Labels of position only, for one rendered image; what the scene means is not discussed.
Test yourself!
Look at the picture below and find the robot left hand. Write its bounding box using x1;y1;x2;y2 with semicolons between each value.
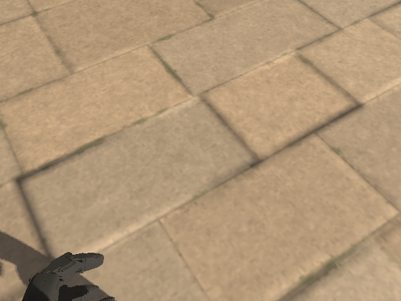
22;252;115;301

